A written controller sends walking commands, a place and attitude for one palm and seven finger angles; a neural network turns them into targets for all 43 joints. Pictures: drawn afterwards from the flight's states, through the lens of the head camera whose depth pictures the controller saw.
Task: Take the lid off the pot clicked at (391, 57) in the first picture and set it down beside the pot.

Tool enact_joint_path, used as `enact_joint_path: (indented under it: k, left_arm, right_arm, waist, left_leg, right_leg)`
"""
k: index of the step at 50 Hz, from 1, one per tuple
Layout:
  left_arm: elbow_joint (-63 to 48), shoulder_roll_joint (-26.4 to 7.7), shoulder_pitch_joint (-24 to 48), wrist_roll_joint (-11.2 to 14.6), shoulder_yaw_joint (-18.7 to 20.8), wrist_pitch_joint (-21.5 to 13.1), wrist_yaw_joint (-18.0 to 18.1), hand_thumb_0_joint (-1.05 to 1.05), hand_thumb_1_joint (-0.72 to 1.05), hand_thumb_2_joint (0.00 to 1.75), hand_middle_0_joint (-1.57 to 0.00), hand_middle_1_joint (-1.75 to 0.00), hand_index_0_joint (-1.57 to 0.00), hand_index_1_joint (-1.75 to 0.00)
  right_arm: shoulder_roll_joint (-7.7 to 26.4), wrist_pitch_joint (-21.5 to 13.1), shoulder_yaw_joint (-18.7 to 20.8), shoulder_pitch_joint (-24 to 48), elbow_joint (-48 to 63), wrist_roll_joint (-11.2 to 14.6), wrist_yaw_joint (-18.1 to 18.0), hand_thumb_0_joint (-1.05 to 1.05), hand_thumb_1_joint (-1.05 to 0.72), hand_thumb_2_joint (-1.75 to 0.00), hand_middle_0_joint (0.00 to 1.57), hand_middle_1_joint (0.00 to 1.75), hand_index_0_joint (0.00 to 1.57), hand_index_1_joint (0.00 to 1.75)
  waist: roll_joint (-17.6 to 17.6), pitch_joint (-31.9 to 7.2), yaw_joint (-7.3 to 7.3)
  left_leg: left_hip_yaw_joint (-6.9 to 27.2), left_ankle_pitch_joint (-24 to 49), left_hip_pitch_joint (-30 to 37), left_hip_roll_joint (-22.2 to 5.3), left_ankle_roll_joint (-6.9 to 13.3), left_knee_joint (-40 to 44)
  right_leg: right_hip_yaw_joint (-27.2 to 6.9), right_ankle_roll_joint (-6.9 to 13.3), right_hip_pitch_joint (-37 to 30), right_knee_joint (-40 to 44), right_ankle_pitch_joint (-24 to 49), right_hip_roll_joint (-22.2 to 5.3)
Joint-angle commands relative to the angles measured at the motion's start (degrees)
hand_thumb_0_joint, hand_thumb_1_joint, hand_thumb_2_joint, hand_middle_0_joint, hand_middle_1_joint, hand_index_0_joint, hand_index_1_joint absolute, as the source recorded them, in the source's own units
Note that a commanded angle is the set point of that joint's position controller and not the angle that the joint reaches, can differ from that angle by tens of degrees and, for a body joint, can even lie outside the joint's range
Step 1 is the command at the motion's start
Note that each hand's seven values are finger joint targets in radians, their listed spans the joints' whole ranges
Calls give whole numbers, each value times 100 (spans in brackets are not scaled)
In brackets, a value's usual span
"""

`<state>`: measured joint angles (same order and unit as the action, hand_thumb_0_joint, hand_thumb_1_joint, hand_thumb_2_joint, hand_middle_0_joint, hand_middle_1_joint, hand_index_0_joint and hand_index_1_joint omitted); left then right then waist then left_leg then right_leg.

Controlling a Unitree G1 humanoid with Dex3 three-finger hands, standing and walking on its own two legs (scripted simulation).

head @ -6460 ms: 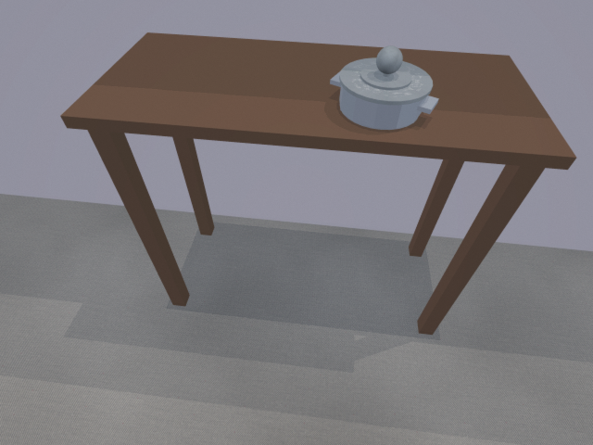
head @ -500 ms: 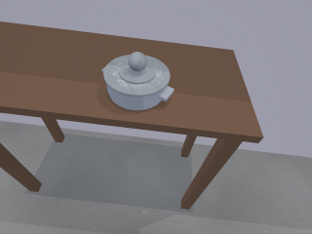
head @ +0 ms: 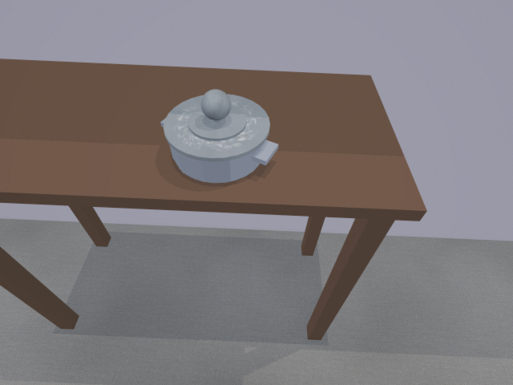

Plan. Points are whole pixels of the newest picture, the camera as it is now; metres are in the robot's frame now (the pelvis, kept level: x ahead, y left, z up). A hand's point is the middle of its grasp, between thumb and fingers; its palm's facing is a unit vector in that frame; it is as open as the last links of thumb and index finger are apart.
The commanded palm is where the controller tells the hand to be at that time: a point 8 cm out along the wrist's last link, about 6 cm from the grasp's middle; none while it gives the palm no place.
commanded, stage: look again from close up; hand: left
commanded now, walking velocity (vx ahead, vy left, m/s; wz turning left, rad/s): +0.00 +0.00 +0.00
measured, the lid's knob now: (216, 104) +0.52 +0.10 +0.17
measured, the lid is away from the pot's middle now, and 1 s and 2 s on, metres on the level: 0.00 0.00 0.00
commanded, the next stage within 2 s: lift the closed hand beside the body in 1.20 s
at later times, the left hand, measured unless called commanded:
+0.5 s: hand out of the picture +0.03 +0.16 -0.18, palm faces -0.01 -0.98 -0.21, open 7.4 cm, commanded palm none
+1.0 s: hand out of the picture +0.07 +0.15 -0.18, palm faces +0.00 -0.98 -0.20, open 7.4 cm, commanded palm none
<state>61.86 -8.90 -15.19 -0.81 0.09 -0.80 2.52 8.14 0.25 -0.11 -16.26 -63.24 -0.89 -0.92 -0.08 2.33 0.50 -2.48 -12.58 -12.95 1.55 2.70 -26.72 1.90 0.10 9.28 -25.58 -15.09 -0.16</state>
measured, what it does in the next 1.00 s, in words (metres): shifts its weight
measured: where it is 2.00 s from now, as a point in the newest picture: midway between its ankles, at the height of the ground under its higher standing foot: outside the picture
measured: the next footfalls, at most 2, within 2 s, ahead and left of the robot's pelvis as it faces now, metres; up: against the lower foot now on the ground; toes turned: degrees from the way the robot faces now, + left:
none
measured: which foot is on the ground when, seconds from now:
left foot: down 0.00-1.00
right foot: down 0.00-1.00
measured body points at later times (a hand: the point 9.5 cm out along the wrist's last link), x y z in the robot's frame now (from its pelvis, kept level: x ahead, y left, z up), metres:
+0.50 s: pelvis +0.02 -0.01 +0.00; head +0.03 -0.02 +0.45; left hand +0.04 +0.21 -0.16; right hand +0.04 -0.24 -0.16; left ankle +0.02 +0.09 -0.74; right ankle -0.01 -0.12 -0.74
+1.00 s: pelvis +0.04 -0.03 +0.00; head +0.07 -0.02 +0.45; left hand +0.07 +0.20 -0.16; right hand +0.06 -0.25 -0.16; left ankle +0.02 +0.09 -0.74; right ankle -0.01 -0.12 -0.74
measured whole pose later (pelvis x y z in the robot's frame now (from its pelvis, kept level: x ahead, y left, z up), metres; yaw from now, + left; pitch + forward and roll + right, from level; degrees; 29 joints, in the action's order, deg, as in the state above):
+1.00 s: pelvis +0.04 -0.03 +0.00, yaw -2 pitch +0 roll +0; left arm 61.0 -10.0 -14.6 -0.3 -0.3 -0.7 2.2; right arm 8.9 -0.7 0.1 -13.0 -63.4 -0.7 -1.9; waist -1.2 2.3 -0.2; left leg -3.4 -17.4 -10.6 -0.1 0.6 -27.8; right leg 0.7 2.0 8.0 -27.5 -19.7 1.5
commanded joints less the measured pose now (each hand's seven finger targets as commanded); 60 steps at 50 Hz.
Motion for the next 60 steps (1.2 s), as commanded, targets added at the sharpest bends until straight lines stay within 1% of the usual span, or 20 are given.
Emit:
enact_joint_path:
  k: [1,2,3,4,6,7,9,11,13,16,19,22,25,28,32,36,42,45,53,60]
  left_arm:
    - [-364,-716,-294,-11,48,-113,51,0,90,90,-20,-30,-20,-30]
    - [-395,-748,-368,-4,87,-57,16,0,90,90,-20,-30,-20,-30]
    - [-413,-659,-434,-7,83,-33,11,0,90,90,-20,-30,-20,-30]
    - [-388,-574,-487,-18,53,-36,5,0,90,90,-20,-30,-20,-30]
    - [-343,-471,-517,-21,4,-54,3,0,90,90,-20,-30,-20,-30]
    - [-350,-512,-456,-17,27,-38,-13,0,90,90,-20,-30,-20,-30]
    - [-350,-462,-435,-9,7,-65,5,0,90,90,-20,-30,-20,-30]
    - [-314,-478,-495,5,-2,-98,20,0,90,90,-20,-30,-20,-30]
    - [-315,-509,-494,12,22,-81,23,0,90,90,-20,-30,-20,-30]
    - [-267,-538,-552,21,15,-102,36,0,90,90,-20,-30,-20,-30]
    - [-280,-598,-488,22,26,-84,37,0,90,90,-20,-30,-20,-30]
    - [-273,-646,-505,30,41,-80,31,0,90,90,-20,-30,-20,-30]
    - [-262,-659,-485,26,32,-84,27,0,90,90,-20,-30,-20,-30]
    - [-282,-706,-433,31,59,-78,22,0,90,90,-20,-30,-20,-30]
    - [-285,-726,-415,43,74,-88,20,0,90,90,-20,-30,-20,-30]
    - [-257,-722,-408,33,76,-96,32,0,90,90,-20,-30,-20,-30]
    - [-296,-745,-354,49,100,-77,30,0,90,90,-20,-30,-20,-30]
    - [-288,-728,-320,34,99,-65,33,0,90,90,-20,-30,-20,-30]
    - [-313,-732,-294,48,119,-56,24,0,90,90,-20,-30,-20,-30]
    - [-301,-712,-277,42,127,-50,24,0,90,90,-20,-30,-20,-30]
  right_arm:
    - [628,-168,71,-232,557,-24,13,0,-90,-90,20,30,20,30]
    - [656,-146,105,-218,658,-27,13,0,-90,-90,20,30,20,30]
    - [720,-135,139,-168,748,-21,-5,0,-90,-90,20,30,20,30]
    - [769,-142,143,-135,760,-8,-13,0,-90,-90,20,30,20,30]
    - [732,-161,138,-124,784,20,-12,0,-90,-90,20,30,20,30]
    - [704,-156,135,-167,792,13,-14,0,-90,-90,20,30,20,30]
    - [695,-183,134,-238,738,25,-20,0,-90,-90,20,30,20,30]
    - [667,-231,106,-320,637,34,-26,0,-90,-90,20,30,20,30]
    - [677,-247,108,-313,601,36,-43,0,-90,-90,20,30,20,30]
    - [660,-269,83,-270,509,51,-57,0,-90,-90,20,30,20,30]
    - [632,-254,84,-201,456,51,-70,0,-90,-90,20,30,20,30]
    - [609,-258,77,-168,399,46,-77,0,-90,-90,20,30,20,30]
    - [603,-237,82,-68,344,51,-82,0,-90,-90,20,30,20,30]
    - [599,-237,92,-39,323,48,-93,0,-90,-90,20,30,20,30]
    - [583,-245,100,-38,278,42,-109,0,-90,-90,20,30,20,30]
    - [614,-238,114,-6,228,50,-126,0,-90,-90,20,30,20,30]
    - [599,-214,117,16,185,45,-129,0,-90,-90,20,30,20,30]
    - [608,-192,119,52,163,44,-132,0,-90,-90,20,30,20,30]
    - [645,-202,129,57,154,32,-138,0,-90,-90,20,30,20,30]
    - [642,-197,120,47,105,38,-146,0,-90,-90,20,30,20,30]
  waist:
    - [769,71,77]
    - [1142,-190,-7]
    - [1141,-176,-3]
    - [876,-149,-40]
    - [147,147,-77]
    - [-112,172,-72]
    - [-349,314,-12]
    - [-367,187,4]
    - [-268,71,-13]
    - [-328,1,-20]
    - [-192,129,-16]
    - [-151,10,-59]
    - [-55,114,-50]
    - [65,9,-65]
    - [-42,-198,-73]
    - [5,-248,-60]
    - [-157,-180,-85]
    - [-25,-15,-73]
    - [10,-187,-84]
    - [-19,-138,-80]
  left_leg:
    - [804,-595,-357,-636,-53,362]
    - [925,-851,-283,-697,21,546]
    - [1119,-1090,-388,-802,74,708]
    - [1207,-1126,-493,-868,116,805]
    - [1083,-1067,-690,-782,123,750]
    - [1043,-1087,-634,-731,123,744]
    - [908,-720,-521,-656,81,602]
    - [771,-120,-201,-642,77,473]
    - [741,79,-71,-650,83,435]
    - [613,578,83,-644,61,310]
    - [574,590,72,-632,30,285]
    - [535,678,187,-662,20,280]
    - [495,639,147,-636,-20,249]
    - [475,767,189,-653,-34,203]
    - [466,1083,351,-690,-49,158]
    - [420,1370,462,-728,-80,97]
    - [415,1259,434,-732,-96,144]
    - [407,1196,396,-733,-113,165]
    - [447,1432,525,-752,-98,175]
    - [460,1562,575,-771,-104,216]
  right_leg:
    - [-605,415,589,214,-787,-507]
    - [-369,419,504,-80,-697,-383]
    - [-249,373,513,-250,-664,-275]
    - [-212,335,479,-322,-542,-224]
    - [-351,316,476,-113,-400,-282]
    - [-361,327,552,-94,-457,-301]
    - [-563,333,732,20,-340,-379]
    - [-616,306,709,22,16,-434]
    - [-606,289,668,-24,172,-431]
    - [-679,263,545,-2,600,-485]
    - [-712,277,591,26,683,-491]
    - [-702,266,483,48,800,-489]
    - [-778,280,516,130,908,-548]
    - [-769,280,400,129,1051,-540]
    - [-742,283,213,83,1453,-532]
    - [-750,278,161,67,1874,-585]
    - [-703,252,74,120,1847,-568]
    - [-738,251,177,179,1774,-587]
    - [-683,249,49,174,1769,-570]
    - [-656,239,34,198,1795,-578]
